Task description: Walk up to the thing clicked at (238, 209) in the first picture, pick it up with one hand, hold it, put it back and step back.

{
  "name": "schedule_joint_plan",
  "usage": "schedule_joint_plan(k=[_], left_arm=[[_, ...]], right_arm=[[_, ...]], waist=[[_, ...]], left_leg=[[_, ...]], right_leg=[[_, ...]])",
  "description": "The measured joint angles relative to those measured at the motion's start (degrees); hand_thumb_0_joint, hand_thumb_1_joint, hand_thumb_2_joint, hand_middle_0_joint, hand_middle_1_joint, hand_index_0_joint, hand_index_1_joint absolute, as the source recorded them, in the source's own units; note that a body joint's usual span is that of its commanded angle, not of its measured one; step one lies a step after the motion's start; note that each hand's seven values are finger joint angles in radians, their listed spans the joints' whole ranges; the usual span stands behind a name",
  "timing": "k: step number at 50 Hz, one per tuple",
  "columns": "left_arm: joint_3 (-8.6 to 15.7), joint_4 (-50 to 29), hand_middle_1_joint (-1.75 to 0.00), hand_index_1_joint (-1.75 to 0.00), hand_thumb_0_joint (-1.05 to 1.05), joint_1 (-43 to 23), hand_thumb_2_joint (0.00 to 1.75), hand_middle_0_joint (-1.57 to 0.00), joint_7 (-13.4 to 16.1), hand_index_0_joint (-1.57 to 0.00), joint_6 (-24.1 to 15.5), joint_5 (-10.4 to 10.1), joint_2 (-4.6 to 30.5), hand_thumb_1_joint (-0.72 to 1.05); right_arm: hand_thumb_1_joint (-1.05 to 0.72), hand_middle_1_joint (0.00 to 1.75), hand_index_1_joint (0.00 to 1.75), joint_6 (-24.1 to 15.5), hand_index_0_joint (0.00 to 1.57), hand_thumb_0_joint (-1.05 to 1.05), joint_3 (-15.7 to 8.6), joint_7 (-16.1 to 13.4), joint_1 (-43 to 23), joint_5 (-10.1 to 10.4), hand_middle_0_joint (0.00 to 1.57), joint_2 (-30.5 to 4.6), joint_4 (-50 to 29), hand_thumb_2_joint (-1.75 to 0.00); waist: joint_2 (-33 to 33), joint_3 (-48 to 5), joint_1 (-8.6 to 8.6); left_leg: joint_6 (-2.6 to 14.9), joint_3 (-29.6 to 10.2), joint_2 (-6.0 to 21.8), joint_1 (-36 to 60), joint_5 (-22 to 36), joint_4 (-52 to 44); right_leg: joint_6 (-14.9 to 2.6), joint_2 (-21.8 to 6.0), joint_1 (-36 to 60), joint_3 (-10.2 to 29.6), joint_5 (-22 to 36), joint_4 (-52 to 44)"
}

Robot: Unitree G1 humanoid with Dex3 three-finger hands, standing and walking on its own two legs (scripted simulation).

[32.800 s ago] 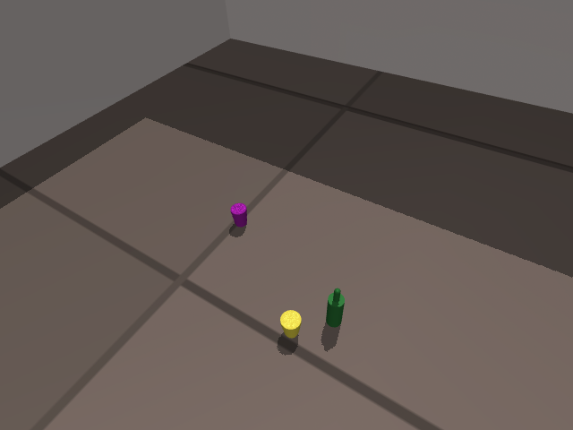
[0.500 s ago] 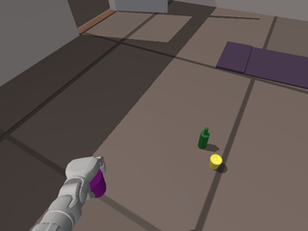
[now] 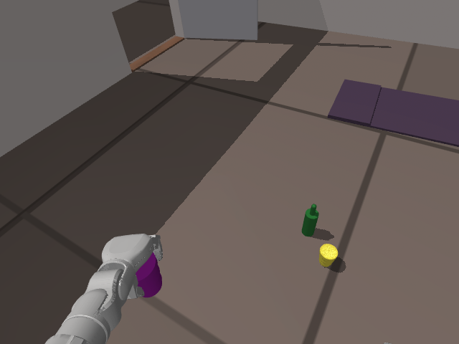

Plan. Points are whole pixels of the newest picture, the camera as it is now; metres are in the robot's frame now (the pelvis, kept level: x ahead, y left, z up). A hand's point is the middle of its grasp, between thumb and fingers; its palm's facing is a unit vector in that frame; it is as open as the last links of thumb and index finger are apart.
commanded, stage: hold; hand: left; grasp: from above
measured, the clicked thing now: (143, 275) +0.32 +0.22 -0.10
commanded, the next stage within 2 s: crouch in 1.38 s
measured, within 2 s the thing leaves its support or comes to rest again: neither
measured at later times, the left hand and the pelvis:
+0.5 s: hand (132, 279) +0.28 +0.22 -0.03, palm faces -0.44 -0.05 -0.90, open 9.5 cm; pelvis -0.01 +0.00 +0.01, yaw +0 degrees
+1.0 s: hand (133, 279) +0.28 +0.21 -0.02, palm faces -0.45 -0.06 -0.89, open 9.4 cm; pelvis -0.01 -0.01 +0.01, yaw +0 degrees
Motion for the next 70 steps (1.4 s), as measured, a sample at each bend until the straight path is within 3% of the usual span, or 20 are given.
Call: schedule_joint_plan(k=[43, 60, 70], left_arm=[[-0.4, -8.6, -0.88, -0.86, -0.01, 3.0, 0.71, -0.61, -5.1, -0.61, -0.2, -1.2, 0.8, 0.01], [-0.4, -8.0, -0.88, -0.86, -0.01, 2.6, 0.71, -0.61, -4.1, -0.61, -0.4, -0.9, 0.8, 0.01], [-0.8, -8.6, -0.88, -0.86, -0.01, 3.3, 0.70, -0.61, -5.2, -0.61, -0.8, -1.2, 0.9, 0.01]], right_arm=[[-0.92, 0.30, 0.30, 0.2, 0.20, 0.01, 1.2, -1.2, -3.2, 0.8, 0.20, 0.0, -0.7, -0.91], [-0.92, 0.30, 0.30, 0.5, 0.20, 0.01, 1.2, -1.4, -3.3, 0.8, 0.20, 0.1, -0.2, -0.91], [-0.92, 0.30, 0.30, 0.8, 0.20, 0.01, 1.1, -1.4, -2.9, 1.0, 0.20, 0.0, -0.8, -0.91]], waist=[[1.0, 2.0, 1.60], [0.9, 2.3, 1.82], [0.9, 2.3, 1.54]], left_leg=[[-0.32, 0.1, 0.1, 6.4, 3.8, -6.5], [-0.39, -0.1, 0.0, 6.9, 4.0, -7.3], [-0.41, 0.1, 0.0, 7.5, 4.1, -8.0]], right_leg=[[-0.32, 0.0, 5.8, 0.1, 3.3, -5.4], [-0.41, 0.0, 6.4, -0.1, 3.4, -6.1], [-0.45, -0.1, 6.8, 0.1, 3.5, -6.6]])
